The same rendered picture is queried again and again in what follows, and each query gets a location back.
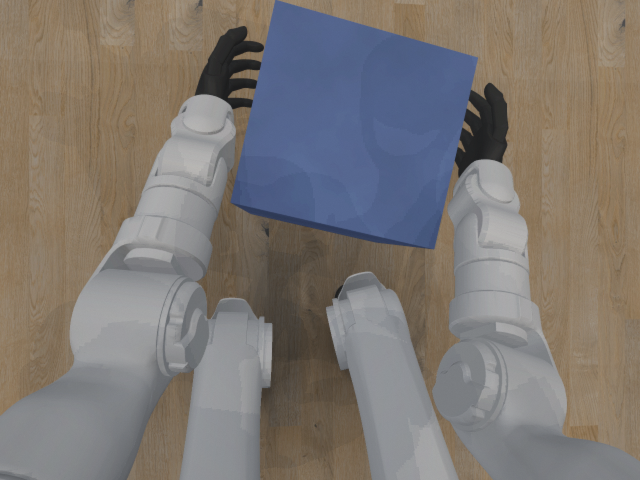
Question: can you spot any right robot shin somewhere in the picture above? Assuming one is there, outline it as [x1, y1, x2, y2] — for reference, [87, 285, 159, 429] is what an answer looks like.
[337, 272, 410, 336]

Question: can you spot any robot left upper arm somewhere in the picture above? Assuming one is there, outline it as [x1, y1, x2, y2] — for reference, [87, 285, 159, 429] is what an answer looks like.
[0, 269, 209, 480]

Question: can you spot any right robot hand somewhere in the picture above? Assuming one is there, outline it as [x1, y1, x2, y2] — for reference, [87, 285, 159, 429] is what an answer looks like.
[455, 83, 508, 177]

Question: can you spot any right robot forearm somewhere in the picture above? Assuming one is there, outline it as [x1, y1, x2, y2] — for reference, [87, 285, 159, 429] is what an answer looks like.
[447, 159, 559, 374]

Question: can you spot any robot right upper arm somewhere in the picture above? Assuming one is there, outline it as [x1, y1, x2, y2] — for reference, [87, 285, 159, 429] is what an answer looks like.
[432, 338, 640, 480]

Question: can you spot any left robot forearm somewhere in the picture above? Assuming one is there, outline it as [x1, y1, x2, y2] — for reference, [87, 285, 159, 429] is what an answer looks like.
[70, 94, 236, 355]

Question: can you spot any left robot shin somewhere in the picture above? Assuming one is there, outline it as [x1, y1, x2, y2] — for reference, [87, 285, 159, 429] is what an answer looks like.
[207, 298, 258, 345]

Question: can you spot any carton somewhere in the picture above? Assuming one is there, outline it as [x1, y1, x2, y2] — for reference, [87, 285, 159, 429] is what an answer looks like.
[230, 0, 478, 249]

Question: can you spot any left robot hand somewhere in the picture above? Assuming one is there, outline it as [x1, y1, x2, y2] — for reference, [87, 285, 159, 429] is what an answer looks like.
[195, 26, 264, 109]

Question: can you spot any robot shin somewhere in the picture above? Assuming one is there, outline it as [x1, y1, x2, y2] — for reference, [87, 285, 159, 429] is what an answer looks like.
[207, 298, 258, 345]
[337, 272, 410, 336]

